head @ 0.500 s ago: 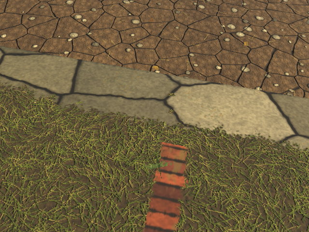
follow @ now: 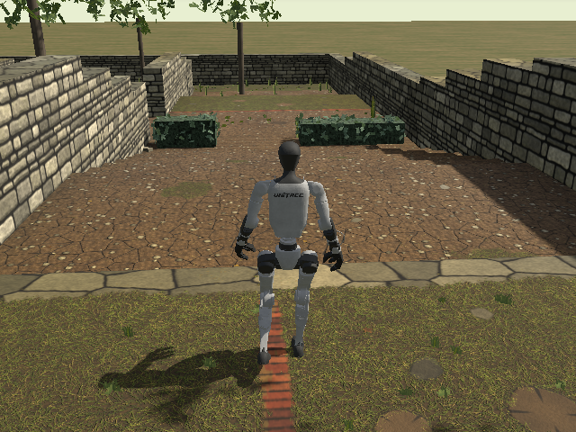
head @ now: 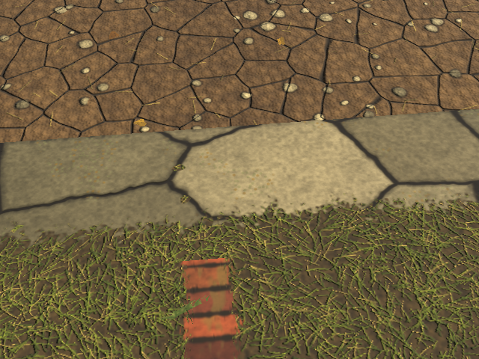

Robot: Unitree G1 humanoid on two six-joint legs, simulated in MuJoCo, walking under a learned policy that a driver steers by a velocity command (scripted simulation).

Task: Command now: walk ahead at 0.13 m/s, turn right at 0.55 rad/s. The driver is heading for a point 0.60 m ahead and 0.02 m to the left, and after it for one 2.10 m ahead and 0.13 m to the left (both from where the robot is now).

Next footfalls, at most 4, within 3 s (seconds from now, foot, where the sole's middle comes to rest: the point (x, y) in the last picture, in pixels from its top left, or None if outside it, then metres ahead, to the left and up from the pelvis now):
0.36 left None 0.14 0.17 -0.76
1.48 left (207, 312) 0.54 0.13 -0.76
1.96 right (291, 249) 0.73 -0.11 -0.76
2.24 left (204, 265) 0.68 0.14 -0.76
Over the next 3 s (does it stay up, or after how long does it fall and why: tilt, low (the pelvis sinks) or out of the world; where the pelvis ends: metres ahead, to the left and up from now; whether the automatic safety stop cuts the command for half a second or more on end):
stays up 0.70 0.01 0.01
